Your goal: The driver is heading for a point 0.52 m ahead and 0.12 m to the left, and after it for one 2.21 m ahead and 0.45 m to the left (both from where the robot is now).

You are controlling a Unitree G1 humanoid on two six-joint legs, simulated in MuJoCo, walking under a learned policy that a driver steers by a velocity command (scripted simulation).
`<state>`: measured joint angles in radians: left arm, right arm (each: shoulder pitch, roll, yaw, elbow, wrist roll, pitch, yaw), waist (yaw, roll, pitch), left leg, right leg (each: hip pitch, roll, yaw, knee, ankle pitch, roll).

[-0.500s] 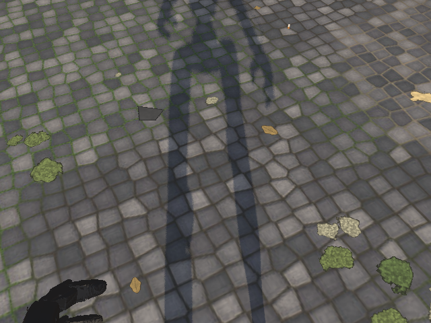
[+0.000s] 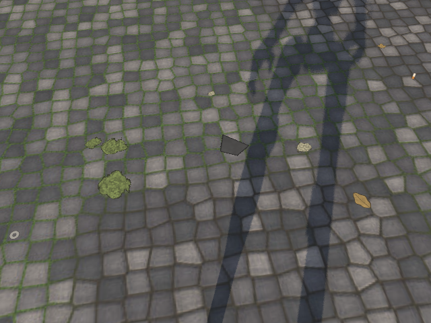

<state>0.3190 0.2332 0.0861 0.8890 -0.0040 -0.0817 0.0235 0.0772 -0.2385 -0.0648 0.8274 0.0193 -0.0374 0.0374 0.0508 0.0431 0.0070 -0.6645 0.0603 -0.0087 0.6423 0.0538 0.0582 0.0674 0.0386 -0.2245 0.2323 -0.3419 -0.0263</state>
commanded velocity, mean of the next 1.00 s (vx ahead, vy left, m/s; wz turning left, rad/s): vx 0.35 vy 0.00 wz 0.38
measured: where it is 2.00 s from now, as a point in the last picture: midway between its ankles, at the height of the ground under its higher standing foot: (221, 321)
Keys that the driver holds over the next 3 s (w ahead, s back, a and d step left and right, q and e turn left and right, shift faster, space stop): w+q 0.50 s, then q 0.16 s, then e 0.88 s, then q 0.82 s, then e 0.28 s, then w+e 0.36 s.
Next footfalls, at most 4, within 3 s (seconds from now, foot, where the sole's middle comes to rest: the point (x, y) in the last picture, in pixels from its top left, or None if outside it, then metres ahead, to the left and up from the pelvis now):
0.08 left None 0.22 0.11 -0.77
0.54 right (249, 307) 0.53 -0.03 -0.77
0.94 left None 0.46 0.20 -0.77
1.26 right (258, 306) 0.53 -0.06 -0.77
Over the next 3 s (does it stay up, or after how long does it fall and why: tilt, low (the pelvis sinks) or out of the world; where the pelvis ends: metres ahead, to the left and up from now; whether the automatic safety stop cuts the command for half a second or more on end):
stays up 0.53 0.08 0.01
